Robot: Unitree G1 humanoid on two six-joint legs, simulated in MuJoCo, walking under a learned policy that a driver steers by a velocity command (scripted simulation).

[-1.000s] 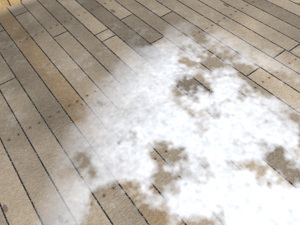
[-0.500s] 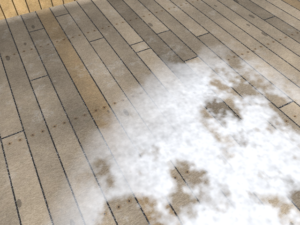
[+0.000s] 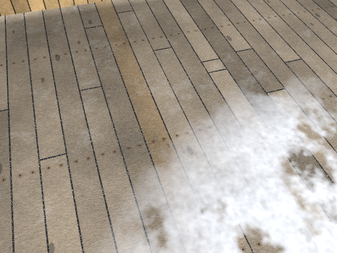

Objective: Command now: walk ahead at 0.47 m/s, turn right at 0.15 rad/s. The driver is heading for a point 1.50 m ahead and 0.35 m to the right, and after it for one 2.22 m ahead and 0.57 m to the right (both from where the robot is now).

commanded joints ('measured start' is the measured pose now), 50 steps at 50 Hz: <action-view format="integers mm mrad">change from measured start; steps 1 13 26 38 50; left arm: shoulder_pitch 49 -269 -70 49 -23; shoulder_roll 75 1 91 127 47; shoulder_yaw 26 -5 41 51 17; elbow -33 -175 -194 -108 -148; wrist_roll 2 10 28 12 25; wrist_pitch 19 -7 3 20 8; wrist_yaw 4 -67 -23 7 -3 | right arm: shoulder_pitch -19 121 11 -170 70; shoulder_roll -120 -177 -163 -146 -117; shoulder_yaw -40 -51 -26 -20 -26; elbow -36 58 -90 -135 -36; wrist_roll -8 9 -4 16 3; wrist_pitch -45 0 -46 -48 -37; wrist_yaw -6 -52 -27 -14 -19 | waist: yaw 9 -101 -30 41 -24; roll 97 56 49 -87 161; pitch -21 69 -55 -63 -45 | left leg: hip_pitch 57 369 -396 -176 116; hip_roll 277 305 163 96 272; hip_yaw -195 59 -168 -140 -377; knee -298 -243 739 109 -238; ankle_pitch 152 555 -141 211 43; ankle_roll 139 38 -98 -118 136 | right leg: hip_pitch -102 -233 395 342 -136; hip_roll -38 51 -46 -30 25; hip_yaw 83 -49 349 311 50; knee -32 -557 -931 -795 -71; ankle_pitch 109 320 297 91 -6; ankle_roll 10 -33 -317 -183 -8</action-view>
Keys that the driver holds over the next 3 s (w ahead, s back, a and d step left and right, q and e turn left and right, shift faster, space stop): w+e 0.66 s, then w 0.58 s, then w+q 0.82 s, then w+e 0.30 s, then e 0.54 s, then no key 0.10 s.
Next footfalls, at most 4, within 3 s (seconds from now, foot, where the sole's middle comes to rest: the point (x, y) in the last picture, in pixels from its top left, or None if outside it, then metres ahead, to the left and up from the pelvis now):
0.38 right None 0.37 -0.13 -0.78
0.82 left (170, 202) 0.68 0.01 -0.78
1.34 right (247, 176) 0.82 -0.34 -0.78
1.86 left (207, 117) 1.17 -0.18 -0.78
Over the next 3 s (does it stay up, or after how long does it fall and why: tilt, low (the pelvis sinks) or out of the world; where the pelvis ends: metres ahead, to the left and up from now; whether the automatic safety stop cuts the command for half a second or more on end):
stays up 1.49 -0.33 0.00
